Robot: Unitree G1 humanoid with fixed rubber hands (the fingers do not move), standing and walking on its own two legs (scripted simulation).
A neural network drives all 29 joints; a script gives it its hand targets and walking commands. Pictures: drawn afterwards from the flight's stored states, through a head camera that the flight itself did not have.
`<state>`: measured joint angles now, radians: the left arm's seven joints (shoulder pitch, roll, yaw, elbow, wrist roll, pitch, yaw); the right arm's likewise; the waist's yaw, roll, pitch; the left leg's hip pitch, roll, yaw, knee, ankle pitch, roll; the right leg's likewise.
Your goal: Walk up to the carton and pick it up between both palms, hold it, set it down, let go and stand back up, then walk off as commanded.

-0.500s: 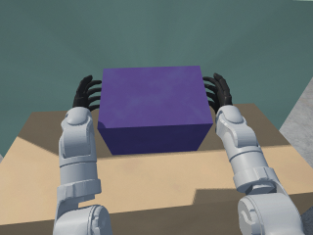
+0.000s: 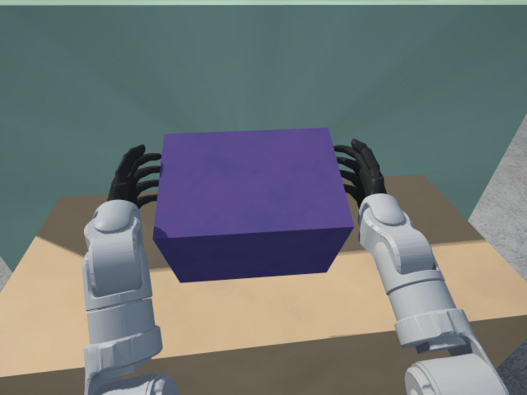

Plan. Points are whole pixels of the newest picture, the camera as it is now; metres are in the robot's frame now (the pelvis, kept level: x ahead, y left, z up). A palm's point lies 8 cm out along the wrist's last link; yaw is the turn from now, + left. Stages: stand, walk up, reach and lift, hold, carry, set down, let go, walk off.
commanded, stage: hold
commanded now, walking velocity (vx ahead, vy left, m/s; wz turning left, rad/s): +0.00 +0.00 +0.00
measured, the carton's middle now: (251, 208) +0.38 +0.02 +0.15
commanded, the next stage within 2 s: none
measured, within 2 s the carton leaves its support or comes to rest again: neither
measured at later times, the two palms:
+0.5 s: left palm (139, 188) +0.38 +0.18 +0.20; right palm (363, 179) +0.39 -0.16 +0.20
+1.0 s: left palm (125, 201) +0.34 +0.19 +0.21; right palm (367, 194) +0.35 -0.15 +0.20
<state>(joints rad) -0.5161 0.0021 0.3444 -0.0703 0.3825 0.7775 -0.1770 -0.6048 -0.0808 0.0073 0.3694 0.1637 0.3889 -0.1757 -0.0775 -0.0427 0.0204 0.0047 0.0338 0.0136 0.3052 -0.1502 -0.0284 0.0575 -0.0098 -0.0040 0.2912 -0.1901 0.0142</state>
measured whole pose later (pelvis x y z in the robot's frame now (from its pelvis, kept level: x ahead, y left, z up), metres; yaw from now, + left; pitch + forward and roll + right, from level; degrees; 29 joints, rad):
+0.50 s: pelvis +0.02 +0.00 +0.00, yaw +0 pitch -7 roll +0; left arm -0.61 0.00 0.36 0.10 0.34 0.69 -0.11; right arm -0.70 -0.08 -0.06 0.56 0.11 0.28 -0.13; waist -0.08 -0.06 0.01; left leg 0.00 0.03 0.01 0.31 -0.17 -0.02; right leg 0.05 -0.02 0.00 0.29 -0.21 0.01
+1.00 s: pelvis -0.01 +0.00 +0.00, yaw +0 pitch -9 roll +0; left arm -0.57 0.00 0.36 0.04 0.40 0.75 -0.17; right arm -0.66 -0.08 -0.03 0.53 0.12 0.35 -0.13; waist -0.08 -0.06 0.01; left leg 0.00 0.03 0.01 0.31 -0.14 -0.02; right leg 0.05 -0.01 0.00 0.29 -0.18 0.01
